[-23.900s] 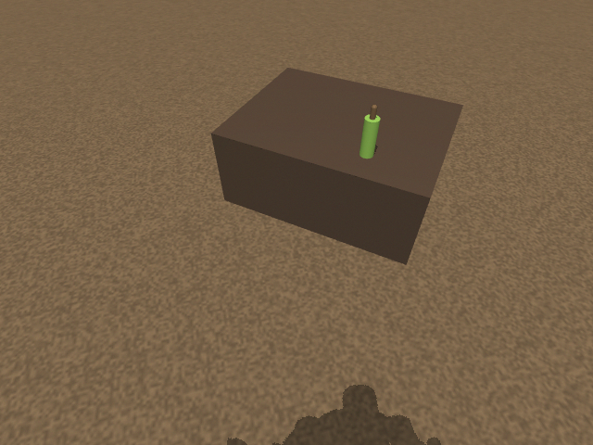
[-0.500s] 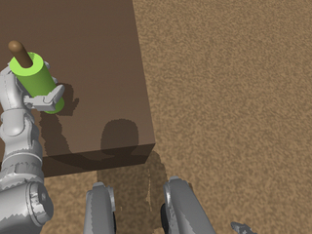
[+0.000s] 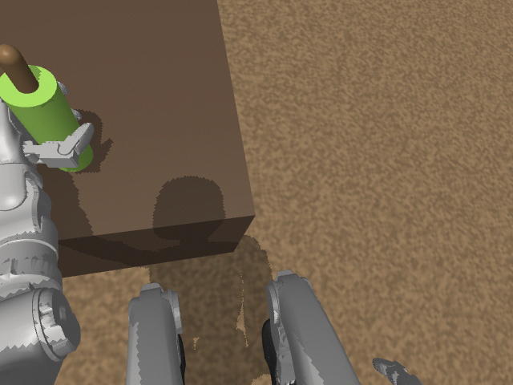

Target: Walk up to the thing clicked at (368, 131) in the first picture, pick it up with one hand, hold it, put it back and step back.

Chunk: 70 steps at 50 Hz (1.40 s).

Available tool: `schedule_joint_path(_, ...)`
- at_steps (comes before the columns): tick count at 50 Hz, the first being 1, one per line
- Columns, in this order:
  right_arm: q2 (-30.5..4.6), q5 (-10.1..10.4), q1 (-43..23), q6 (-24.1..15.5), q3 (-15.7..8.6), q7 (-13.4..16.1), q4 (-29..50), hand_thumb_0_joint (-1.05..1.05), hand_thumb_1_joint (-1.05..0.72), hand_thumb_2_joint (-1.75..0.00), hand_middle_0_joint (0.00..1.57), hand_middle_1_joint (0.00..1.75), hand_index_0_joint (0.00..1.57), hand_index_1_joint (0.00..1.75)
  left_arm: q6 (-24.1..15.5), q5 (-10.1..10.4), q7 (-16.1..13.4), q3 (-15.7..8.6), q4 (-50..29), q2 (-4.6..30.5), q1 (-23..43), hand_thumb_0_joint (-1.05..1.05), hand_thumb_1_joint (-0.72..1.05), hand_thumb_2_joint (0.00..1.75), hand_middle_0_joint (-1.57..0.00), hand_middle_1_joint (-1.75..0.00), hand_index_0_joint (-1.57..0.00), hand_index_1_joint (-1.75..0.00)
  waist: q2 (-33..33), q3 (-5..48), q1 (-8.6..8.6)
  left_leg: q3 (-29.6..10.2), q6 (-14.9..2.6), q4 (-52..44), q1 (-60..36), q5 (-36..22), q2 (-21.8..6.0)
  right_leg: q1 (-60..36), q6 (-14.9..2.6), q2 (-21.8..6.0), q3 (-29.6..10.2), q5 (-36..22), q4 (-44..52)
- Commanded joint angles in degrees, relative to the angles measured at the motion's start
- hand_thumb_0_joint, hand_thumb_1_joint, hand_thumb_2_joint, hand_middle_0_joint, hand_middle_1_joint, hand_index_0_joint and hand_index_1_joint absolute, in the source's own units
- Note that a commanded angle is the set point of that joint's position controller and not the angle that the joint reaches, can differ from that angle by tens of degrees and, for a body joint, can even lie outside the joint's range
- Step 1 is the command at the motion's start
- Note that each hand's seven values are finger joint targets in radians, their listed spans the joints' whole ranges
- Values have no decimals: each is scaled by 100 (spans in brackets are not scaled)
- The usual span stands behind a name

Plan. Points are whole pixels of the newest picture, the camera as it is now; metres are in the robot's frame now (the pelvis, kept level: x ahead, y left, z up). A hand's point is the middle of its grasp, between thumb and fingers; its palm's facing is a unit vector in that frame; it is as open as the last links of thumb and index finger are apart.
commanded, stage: lower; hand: left
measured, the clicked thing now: (46, 114) +0.50 +0.24 +0.02
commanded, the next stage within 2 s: loosen in 0.50 s
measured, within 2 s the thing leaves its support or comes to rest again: rests again in 0.34 s
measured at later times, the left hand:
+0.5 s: hand (70, 134) +0.51 +0.24 -0.04, palm faces +0.20 -0.98 -0.04, open 8.3 cm
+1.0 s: hand (64, 123) +0.52 +0.24 -0.02, palm faces +0.21 -0.98 +0.00, open 10.5 cm
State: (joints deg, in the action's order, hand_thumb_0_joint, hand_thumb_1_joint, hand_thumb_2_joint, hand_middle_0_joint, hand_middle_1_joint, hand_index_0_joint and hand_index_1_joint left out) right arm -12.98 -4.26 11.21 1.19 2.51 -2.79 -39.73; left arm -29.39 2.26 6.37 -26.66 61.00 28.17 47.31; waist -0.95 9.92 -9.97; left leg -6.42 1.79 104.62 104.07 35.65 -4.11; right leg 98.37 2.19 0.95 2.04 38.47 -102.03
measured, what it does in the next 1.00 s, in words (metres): stands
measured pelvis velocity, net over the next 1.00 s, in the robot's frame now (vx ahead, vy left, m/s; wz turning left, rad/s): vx -0.01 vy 0.00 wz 0.00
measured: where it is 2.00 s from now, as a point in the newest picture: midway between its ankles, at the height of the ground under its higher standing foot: (229, 382)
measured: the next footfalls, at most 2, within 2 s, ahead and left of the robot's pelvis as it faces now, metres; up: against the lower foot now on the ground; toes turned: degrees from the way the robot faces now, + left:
none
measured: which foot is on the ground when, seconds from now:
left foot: down 0.00-1.00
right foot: down 0.00-1.00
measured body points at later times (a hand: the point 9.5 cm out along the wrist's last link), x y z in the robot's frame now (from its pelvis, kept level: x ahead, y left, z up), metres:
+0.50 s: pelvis -0.01 +0.00 -0.04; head +0.20 +0.04 +0.36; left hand +0.49 +0.29 -0.03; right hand +0.06 -0.27 -0.15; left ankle +0.07 +0.14 -0.48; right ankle +0.06 -0.14 -0.48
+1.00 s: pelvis -0.01 +0.00 -0.05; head +0.19 +0.04 +0.35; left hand +0.50 +0.29 -0.02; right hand +0.06 -0.27 -0.16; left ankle +0.07 +0.14 -0.48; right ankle +0.06 -0.14 -0.48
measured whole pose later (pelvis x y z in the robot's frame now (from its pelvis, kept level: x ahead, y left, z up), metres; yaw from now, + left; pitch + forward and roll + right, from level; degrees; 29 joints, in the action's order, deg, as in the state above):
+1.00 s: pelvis -0.01 +0.00 -0.05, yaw +0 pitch +35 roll -6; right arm -14.2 -3.5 11.1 2.2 2.7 -1.9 -38.3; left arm -26.2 3.2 7.3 -27.1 60.1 30.0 52.7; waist -1.1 9.4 -9.6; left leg -6.9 2.1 112.7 112.0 36.1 -3.5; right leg 106.4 2.2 0.9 1.7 39.6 -110.9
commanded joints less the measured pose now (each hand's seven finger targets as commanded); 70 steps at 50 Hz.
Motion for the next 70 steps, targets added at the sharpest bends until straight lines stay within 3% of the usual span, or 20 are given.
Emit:
schedule_joint_path(1, -1194, 14, 921, -42, -373, 119, 240, 0, -93, -91, 20, 30, 20, 30, -591, 184, 48, -134, -1572, 1657, 2931, 0, 25, 128, -135, -144, -135, -144, -1432, 3814, 2, 154, -254, -1108, -3251, -1193, 117, -1276, -466, 105, 152, -1319, 1135)
schedule_joint_path(3, -1178, 8, 913, -34, -360, 132, 232, 0, -93, -91, 20, 30, 20, 30, -569, 170, 28, -196, -1536, 1744, 2925, 0, 27, 127, -135, -144, -136, -144, -1292, 3794, 58, 227, -274, -1028, -2935, -1022, 136, -1429, -439, 108, 115, -1266, 1151)
schedule_joint_path(6, -1186, 14, 935, -38, -331, 118, 295, 0, -93, -91, 20, 30, 20, 30, -548, 186, 64, -213, -1608, 1788, 2911, 0, 28, 127, -135, -144, -136, -144, -1220, 4009, 45, 251, -306, -877, -2890, -1316, 137, -1567, -418, 110, 101, -1529, 1067)
schedule_joint_path(10, -1232, 13, 942, -20, -333, 112, 280, 0, -93, -91, 20, 30, 20, 30, -515, 132, 78, -228, -1685, 1837, 2952, 0, 28, 128, -135, -144, -136, -144, -1544, 3996, 113, 137, -237, -880, -3163, -1447, 109, -1041, -485, 103, 189, -1444, 782)
schedule_joint_path(13, -1238, 16, 900, -10, -336, 117, 297, 0, -93, -91, 20, 30, 20, 30, -482, 131, 60, -161, -1647, 1751, 3015, 0, 27, 129, -135, -144, -136, -144, -1554, 3911, 85, 128, -229, -848, -3113, -1263, 104, -888, -486, 101, 188, -1325, 749)
schedule_joint_path(15, -1281, 17, 978, -18, -350, 117, 270, 0, -93, -91, 20, 30, 20, 30, -453, 143, 68, -171, -1675, 1707, 3043, 0, 26, 128, -133, -143, -134, -143, -1593, 4046, 36, 85, -224, -759, -3239, -1495, 97, -831, -487, 79, 214, -1489, 628)
schedule_joint_path(22, -1234, 28, 951, 26, -318, 142, 319, 0, -93, -91, 20, 30, 20, 30, -395, 146, 44, -287, -1900, 2022, 3179, 0, 24, 126, -134, -142, -135, -142, -1432, 4140, 75, 247, -282, -598, -2749, -1180, 144, -1101, -433, 101, 140, -1332, 683)
schedule_joint_path(27, -1262, 35, 917, 15, -324, 161, 306, 0, -92, -91, 20, 30, 20, 30, -323, 137, 82, -248, -1775, 1946, 3070, 0, 27, 126, -132, -141, -133, -141, -1405, 4062, 57, 256, -285, -492, -2698, -1193, 135, -976, -435, 100, 156, -1367, 580)
schedule_joint_path(28, -1265, 26, 972, 16, -326, 158, 306, 0, -92, -91, 20, 30, 20, 30, -307, 149, 105, -182, -1709, 1813, 3152, 0, 27, 126, -133, -141, -134, -141, -1399, 4044, -28, 261, -291, -438, -2674, -1241, 132, -948, -427, 97, 152, -1427, 570)
schedule_joint_path(30, -1237, 30, 927, 16, -316, 166, 292, 0, -92, -91, 20, 30, 20, 30, -294, 156, 108, -175, -1728, 1865, 3161, 0, 26, 125, -132, -141, -133, -141, -1317, 3853, 20, 283, -301, -420, -2444, -1041, 140, -893, -422, 110, 134, -1272, 603)
schedule_joint_path(31, -1235, 38, 945, 18, -322, 170, 324, 0, -93, -90, 20, 30, 20, 30, -273, 147, 96, -216, -1576, 1874, 3002, 0, 22, 117, -140, -140, -141, -139, -1218, 3827, 5, 306, -313, -433, -2365, -955, 150, -1011, -409, 113, 130, -1212, 668)
schedule_joint_path(35, -1283, 62, 937, 11, -356, 181, 346, 0, -93, -89, 20, 30, 20, 30, -258, 259, 150, -148, -1791, 1679, 3153, 0, 3, 85, -120, -113, -123, -110, -1373, 3961, -6, 213, -263, -523, -2627, -919, 134, -812, -450, 105, 214, -1157, 530)
schedule_joint_path(37, -1281, 79, 940, 2, -341, 185, 353, 0, -93, -89, 20, 30, 20, 30, -255, 320, 121, -255, -1871, 1763, 3212, 0, -5, 71, -114, -104, -117, -101, -1369, 3942, 41, 184, -249, -530, -2606, -920, 137, -793, -448, 97, 228, -1141, 483)
schedule_joint_path(43, -1255, 59, 970, 14, -349, 193, 320, 0, -93, -90, 20, 30, 20, 30, -183, 216, 90, -158, -1693, 1679, 3057, 0, -30, 47, -83, -71, -84, -70, -1310, 3915, 24, 258, -281, -435, -2488, -1020, 148, -871, -432, 96, 184, -1258, 528)
schedule_joint_path(45, -1268, 69, 950, 30, -363, 197, 311, 0, -92, -90, 20, 30, 20, 30, -89, 174, 91, -132, -1215, 1508, 2722, 0, -35, 41, -75, -63, -76, -62, -1175, 3498, 3, 213, -273, -513, -2326, -747, 145, -671, -445, 89, 222, -1032, 533)
schedule_joint_path(50, -1300, 93, 986, 80, -379, 183, 372, 0, -92, -90, 20, 30, 20, 30, 7, 177, 138, -67, -1170, 1385, 2651, 0, -42, 30, -62, -49, -63, -48, -1114, 3312, 3, 130, -253, -545, -2287, -754, 141, -506, -459, 71, 278, -1023, 431)
schedule_joint_path(51, -1295, 95, 984, 76, -382, 188, 405, 0, -91, -90, 20, 30, 20, 30, 22, 198, 120, -181, -1134, 1493, 2560, 0, -43, 29, -60, -47, -61, -46, -944, 3408, 69, 217, -290, -468, -2105, -790, 158, -724, -434, 92, 248, -1090, 502)
schedule_joint_path(57, -1264, 93, 1007, 77, -382, 207, 400, 0, -91, -90, 20, 30, 20, 30, 9, 230, 158, -95, -1435, 1449, 2778, 0, -46, 17, -42, -29, -43, -28, -970, 3666, 38, 280, -308, -360, -2128, -949, 154, -899, -416, 93, 189, -1258, 485)
schedule_joint_path(62, -1253, 82, 980, 72, -387, 229, 365, 0, -90, -90, 20, 30, 20, 30, 17, 196, 142, -48, -1300, 1431, 2780, 0, -57, 10, -23, -17, -24, -16, -881, 3453, 6, 293, -317, -338, -2003, -724, 144, -807, -407, 108, 180, -1067, 527)
schedule_joint_path(70, -1323, 141, 929, 161, -369, 300, 527, 0, -90, -90, 20, 30, 20, 30, 152, 177, 139, -648, -2069, 2528, 2897, 0, -61, 2, -9, -5, -10, -4, -1366, 4228, 332, 248, -275, -725, -2744, -893, 125, -1242, -431, 92, 139, -1105, 670)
